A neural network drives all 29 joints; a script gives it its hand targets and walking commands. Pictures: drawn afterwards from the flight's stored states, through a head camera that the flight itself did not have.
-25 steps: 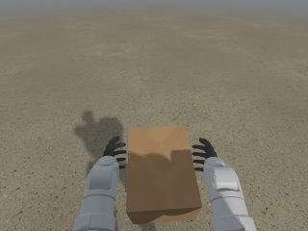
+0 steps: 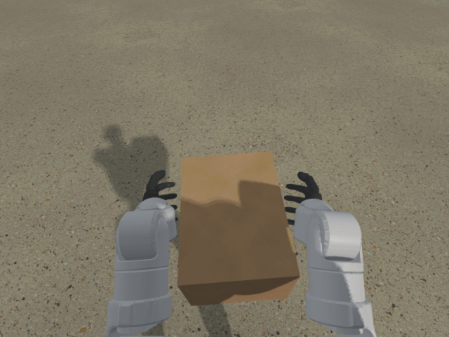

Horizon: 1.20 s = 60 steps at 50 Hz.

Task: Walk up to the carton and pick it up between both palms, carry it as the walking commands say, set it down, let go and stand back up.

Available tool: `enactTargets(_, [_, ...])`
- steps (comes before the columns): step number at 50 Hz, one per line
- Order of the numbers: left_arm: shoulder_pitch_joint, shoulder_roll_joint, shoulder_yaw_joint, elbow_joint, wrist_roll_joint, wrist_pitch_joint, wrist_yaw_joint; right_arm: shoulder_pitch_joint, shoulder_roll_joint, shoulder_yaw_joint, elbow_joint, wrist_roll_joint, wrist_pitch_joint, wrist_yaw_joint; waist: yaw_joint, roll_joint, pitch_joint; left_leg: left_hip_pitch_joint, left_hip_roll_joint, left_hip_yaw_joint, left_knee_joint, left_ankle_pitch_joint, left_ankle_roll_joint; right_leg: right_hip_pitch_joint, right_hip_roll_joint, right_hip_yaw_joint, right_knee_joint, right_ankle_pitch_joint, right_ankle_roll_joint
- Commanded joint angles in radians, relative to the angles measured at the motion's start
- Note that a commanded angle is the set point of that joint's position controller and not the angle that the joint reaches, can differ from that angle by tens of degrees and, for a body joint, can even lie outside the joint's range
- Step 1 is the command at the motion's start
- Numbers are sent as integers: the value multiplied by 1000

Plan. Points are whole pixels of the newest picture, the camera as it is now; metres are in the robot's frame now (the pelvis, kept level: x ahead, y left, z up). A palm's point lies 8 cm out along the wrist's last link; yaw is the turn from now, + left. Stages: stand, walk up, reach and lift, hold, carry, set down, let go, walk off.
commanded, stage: carry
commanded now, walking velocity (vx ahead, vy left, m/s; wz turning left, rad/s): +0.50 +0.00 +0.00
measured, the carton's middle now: (232, 226) +0.34 -0.01 +0.01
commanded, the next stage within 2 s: none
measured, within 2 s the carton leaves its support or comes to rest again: neither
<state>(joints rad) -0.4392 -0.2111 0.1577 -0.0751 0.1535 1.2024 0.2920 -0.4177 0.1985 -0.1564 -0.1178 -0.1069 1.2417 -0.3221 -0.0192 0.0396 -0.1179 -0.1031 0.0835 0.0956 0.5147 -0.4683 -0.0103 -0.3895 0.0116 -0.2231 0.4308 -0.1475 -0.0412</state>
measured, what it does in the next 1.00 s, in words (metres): walks ahead: left foot, then right foot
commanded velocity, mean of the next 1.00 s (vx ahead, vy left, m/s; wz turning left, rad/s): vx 0.50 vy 0.00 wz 0.00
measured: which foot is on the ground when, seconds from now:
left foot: up 0.00-0.36, down 0.38-0.86, up 0.88-1.00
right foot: down 0.00-0.40, up 0.42-0.82, down 0.84-1.00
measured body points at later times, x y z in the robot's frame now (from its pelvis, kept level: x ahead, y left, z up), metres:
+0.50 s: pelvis +0.33 +0.04 +0.01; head +0.36 +0.04 +0.45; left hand +0.66 +0.15 +0.07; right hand +0.64 -0.11 +0.07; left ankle +0.37 +0.09 -0.73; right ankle +0.16 -0.07 -0.63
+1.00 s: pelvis +0.70 -0.02 +0.01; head +0.74 -0.02 +0.46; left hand +1.01 +0.14 +0.06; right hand +1.02 -0.12 +0.06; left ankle +0.58 +0.10 -0.63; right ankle +0.71 -0.07 -0.73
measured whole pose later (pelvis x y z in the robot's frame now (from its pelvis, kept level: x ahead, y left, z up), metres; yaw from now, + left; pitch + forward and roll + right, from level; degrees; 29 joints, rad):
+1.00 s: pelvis +0.70 -0.02 +0.01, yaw +4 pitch +5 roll +0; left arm -0.42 -0.21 0.14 -0.05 0.12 1.21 0.33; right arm -0.39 0.19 -0.16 -0.10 -0.12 1.24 -0.29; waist 0.04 0.01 -0.01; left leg -0.47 0.07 0.05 1.19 -0.36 0.00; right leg -0.32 0.00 -0.27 0.44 -0.23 -0.10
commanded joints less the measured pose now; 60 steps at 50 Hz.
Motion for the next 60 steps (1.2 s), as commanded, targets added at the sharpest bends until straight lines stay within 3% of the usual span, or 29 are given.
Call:
enactTargets(1, [-406,-1013,-584,72,-415,29,-410,-572,998,623,-6,457,17,476,52,-356,-348,-675,-91,46,671,-75,-22,802,-493,765,-168,58,-236])
enactTargets(2, [-446,-1046,-602,51,-442,31,-413,-594,1008,615,-8,458,13,477,46,-226,-363,-740,-20,-75,752,-71,22,787,-479,710,-145,79,-267])
enactTargets(4, [-476,-1079,-581,41,-454,28,-419,-638,1027,626,-33,468,-3,470,47,-83,-307,-705,37,-104,708,53,23,644,-409,527,-168,130,-207])
enactTargets(5, [-487,-1088,-579,30,-464,25,-418,-645,1031,623,-41,466,-9,465,47,-69,-279,-671,51,-91,601,93,10,585,-377,439,-189,133,-179])
enactTargets(8, [-502,-1078,-593,20,-496,25,-427,-599,1039,603,-33,427,-27,439,47,-161,-260,-594,13,-6,400,139,-12,555,-323,293,-224,261,-148])
enactTargets(14, [-432,-1038,-587,43,-475,43,-443,-532,1036,628,-28,392,-26,417,54,-204,-161,-407,-81,155,85,348,1,496,-229,83,-174,491,-71])
enactTargets(17, [-403,-1025,-582,58,-464,52,-448,-514,1045,644,-17,392,-15,422,49,-222,-180,-263,-123,205,-37,370,31,525,-233,34,-27,764,-39])
enactTargets(18, [-402,-1023,-586,60,-462,53,-449,-493,1052,649,-9,395,-15,424,26,-202,-241,-93,-136,223,-100,382,54,481,-214,-10,120,772,-12])
enactTargets(19, [-417,-1018,-592,51,-459,53,-450,-495,1051,654,-21,402,-17,429,-2,-155,-304,143,-68,135,-95,344,83,308,-202,-9,294,602,17])
enactTargets(20, [-431,-1025,-603,43,-462,57,-452,-493,1037,643,-13,396,-19,433,-15,36,-350,322,152,-257,-155,316,166,45,-109,-5,573,288,56])
enactTargets(21, [-443,-1028,-614,27,-463,57,-449,-511,1022,626,6,406,-21,438,-1,205,-362,489,322,-604,-248,455,262,-249,32,101,769,-304,64])
enactTargets(22, [-448,-1038,-617,24,-456,47,-444,-528,1039,637,-14,421,-22,444,7,129,-373,470,338,-535,-220,509,260,-302,-56,207,857,-311,33])
enactTargets(24, [-481,-1072,-631,0,-468,28,-438,-546,1072,647,-32,433,-30,457,6,-18,-330,340,304,-370,-224,657,210,-293,-111,235,786,-223,27])
enactTargets(25, [-472,-1086,-626,0,-470,18,-435,-552,1084,645,-44,445,-34,460,8,-26,-321,298,281,-296,-243,646,180,-270,-127,226,727,-179,40])
enactTargets(27, [-461,-1097,-626,-22,-473,-3,-422,-559,1078,636,-67,460,-44,464,9,42,-319,284,237,-187,-261,640,138,-236,-124,187,604,-136,51])
enactTargets(29, [-440,-1093,-637,-28,-461,-10,-407,-539,1054,625,-66,463,-43,470,4,88,-300,288,218,-119,-283,671,134,-244,-110,133,512,-122,56])
enactTargets(33, [-388,-1073,-663,-38,-436,-3,-390,-480,1014,625,-58,451,-29,484,-2,118,-223,286,153,6,-282,792,117,-232,-68,44,299,-28,57])
enactTargets(37, [-382,-1054,-677,-45,-433,16,-393,-439,989,629,-53,435,-12,486,-8,135,-164,280,136,59,-247,891,101,-156,-19,-20,142,52,30])
enactTargets(39, [-388,-1045,-674,-31,-434,27,-401,-442,980,629,-52,426,-6,484,-3,138,-168,269,138,91,-160,1014,82,-61,9,-56,90,49,17])
enactTargets(41, [-390,-1049,-660,1,-433,34,-411,-450,973,623,-39,417,-2,482,24,115,-233,173,112,159,82,1064,33,211,52,-126,-6,80,4])
enactTargets(42, [-378,-1051,-647,27,-433,34,-416,-476,968,612,-32,413,-2,483,51,82,-300,8,94,147,274,961,6,439,-9,-36,24,46,-29])
enactTargets(43, [-400,-1036,-640,25,-430,30,-418,-528,963,609,-38,419,-1,485,65,-86,-326,-246,21,110,580,617,-6,593,-230,329,-7,69,-110])
enactTargets(44, [-354,-1063,-628,61,-424,25,-421,-493,1006,624,-14,425,7,484,42,-316,-341,-536,-125,14,783,1,-14,715,-435,730,-135,215,-243])
enactTargets(45, [-415,-1079,-643,31,-453,26,-425,-536,998,620,-32,421,-5,481,34,-214,-373,-609,-45,-95,868,-5,26,752,-429,635,-103,319,-246])
enactTargets(46, [-409,-1090,-623,38,-451,24,-427,-565,1010,626,-40,431,-12,476,38,-167,-355,-608,-10,-116,873,36,35,684,-405,541,-90,434,-232])
enactTargets(48, [-429,-1110,-625,16,-477,11,-432,-575,1040,630,-67,440,-34,462,41,-66,-330,-575,34,-115,730,112,11,581,-358,402,-117,394,-168])
enactTargets(54, [-407,-1059,-633,-30,-492,1,-443,-495,1054,639,-76,400,-67,422,44,-162,-277,-581,-4,30,371,240,-11,617,-288,189,-168,562,-109])
enactTargets(56, [-374,-1043,-623,-17,-483,8,-447,-488,1048,649,-84,395,-62,417,48,-181,-241,-531,-25,86,251,325,-9,596,-228,107,-164,613,-88])
enactTargets(60, [-336,-1032,-595,16,-448,27,-449,-489,1035,668,-83,398,-35,425,54,-217,-165,-403,-90,198,22,451,6,574,-172,21,-146,736,-85])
